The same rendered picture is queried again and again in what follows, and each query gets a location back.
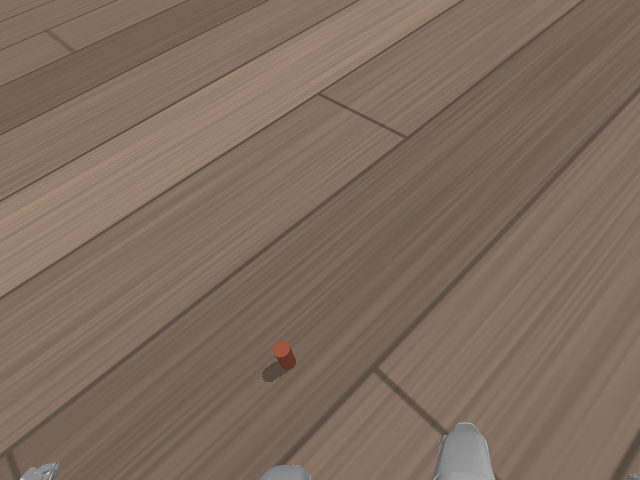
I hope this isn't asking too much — can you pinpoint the can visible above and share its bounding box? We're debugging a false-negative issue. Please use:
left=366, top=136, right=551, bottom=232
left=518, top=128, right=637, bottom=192
left=273, top=341, right=296, bottom=370

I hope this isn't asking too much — can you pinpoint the left robot hand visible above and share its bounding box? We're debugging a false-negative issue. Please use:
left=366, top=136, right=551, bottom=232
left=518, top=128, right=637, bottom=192
left=20, top=462, right=60, bottom=480

